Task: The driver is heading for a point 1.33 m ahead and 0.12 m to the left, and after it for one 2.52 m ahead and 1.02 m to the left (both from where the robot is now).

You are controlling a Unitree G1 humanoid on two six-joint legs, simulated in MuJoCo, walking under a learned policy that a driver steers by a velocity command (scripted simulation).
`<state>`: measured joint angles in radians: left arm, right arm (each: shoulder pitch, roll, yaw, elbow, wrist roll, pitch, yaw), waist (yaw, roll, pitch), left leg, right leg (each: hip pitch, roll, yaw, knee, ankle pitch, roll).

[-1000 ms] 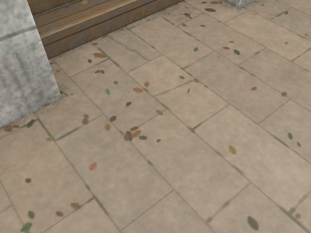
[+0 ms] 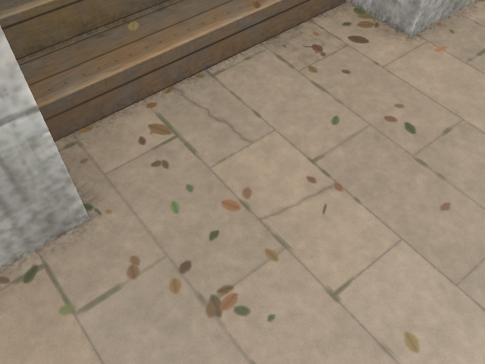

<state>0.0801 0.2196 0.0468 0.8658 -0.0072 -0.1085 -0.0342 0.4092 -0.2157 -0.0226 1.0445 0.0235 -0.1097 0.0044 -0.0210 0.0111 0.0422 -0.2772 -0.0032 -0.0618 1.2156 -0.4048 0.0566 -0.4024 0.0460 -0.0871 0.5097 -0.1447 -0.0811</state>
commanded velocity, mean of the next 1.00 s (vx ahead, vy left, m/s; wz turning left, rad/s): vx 0.50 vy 0.00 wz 0.00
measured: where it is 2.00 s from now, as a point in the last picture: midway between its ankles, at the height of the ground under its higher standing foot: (224, 172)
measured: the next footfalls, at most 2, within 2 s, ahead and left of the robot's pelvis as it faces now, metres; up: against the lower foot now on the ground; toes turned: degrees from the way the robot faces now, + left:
left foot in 0.44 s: +0.43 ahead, +0.15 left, +0.00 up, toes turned +2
right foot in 1.02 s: +0.72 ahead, -0.09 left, +0.00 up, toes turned -3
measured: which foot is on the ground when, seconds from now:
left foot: up 0.00-0.42, down 0.44-1.00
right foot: down 0.00-0.46, up 0.48-1.00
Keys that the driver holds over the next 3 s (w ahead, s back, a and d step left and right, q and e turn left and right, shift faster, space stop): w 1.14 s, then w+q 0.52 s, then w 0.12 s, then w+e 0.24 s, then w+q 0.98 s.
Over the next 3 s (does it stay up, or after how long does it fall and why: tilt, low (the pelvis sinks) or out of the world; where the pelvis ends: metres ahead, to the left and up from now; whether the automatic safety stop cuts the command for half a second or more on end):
stays up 1.52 0.19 0.02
